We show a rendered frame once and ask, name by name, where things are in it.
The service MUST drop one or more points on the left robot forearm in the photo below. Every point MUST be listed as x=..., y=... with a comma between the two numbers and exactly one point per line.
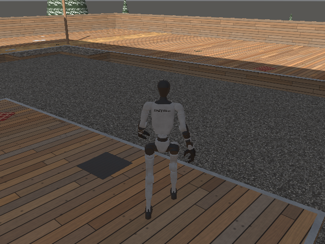
x=140, y=130

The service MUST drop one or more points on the robot left shin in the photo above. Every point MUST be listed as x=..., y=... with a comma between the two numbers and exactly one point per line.
x=148, y=194

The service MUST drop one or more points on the right robot upper arm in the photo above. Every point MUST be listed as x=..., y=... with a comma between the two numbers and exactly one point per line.
x=181, y=116

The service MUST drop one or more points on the left robot upper arm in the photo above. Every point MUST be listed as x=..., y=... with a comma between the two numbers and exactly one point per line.
x=144, y=114

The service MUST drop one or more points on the right robot hand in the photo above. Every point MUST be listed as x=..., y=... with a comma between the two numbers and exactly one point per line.
x=193, y=154

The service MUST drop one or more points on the right robot forearm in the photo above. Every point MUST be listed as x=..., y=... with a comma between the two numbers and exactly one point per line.
x=187, y=138

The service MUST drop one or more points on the humanoid robot head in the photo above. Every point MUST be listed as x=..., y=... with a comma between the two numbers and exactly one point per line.
x=163, y=88

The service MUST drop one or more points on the left robot hand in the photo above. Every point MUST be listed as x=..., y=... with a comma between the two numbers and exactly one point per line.
x=145, y=133

